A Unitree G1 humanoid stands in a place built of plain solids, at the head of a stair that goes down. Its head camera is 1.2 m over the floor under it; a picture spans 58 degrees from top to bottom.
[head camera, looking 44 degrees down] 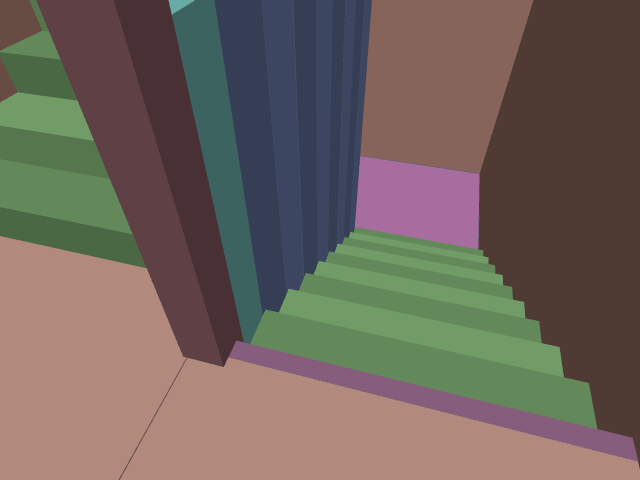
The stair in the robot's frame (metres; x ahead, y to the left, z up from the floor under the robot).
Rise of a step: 0.17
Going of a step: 0.26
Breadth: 1.17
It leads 15 degrees to the right of straight ahead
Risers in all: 10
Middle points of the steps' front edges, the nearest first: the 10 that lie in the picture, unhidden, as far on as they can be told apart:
0.63 -0.28 0.00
0.88 -0.35 -0.17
1.13 -0.42 -0.35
1.38 -0.49 -0.52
1.63 -0.56 -0.69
1.88 -0.63 -0.87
2.13 -0.69 -1.04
2.38 -0.76 -1.21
2.63 -0.83 -1.39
2.88 -0.90 -1.56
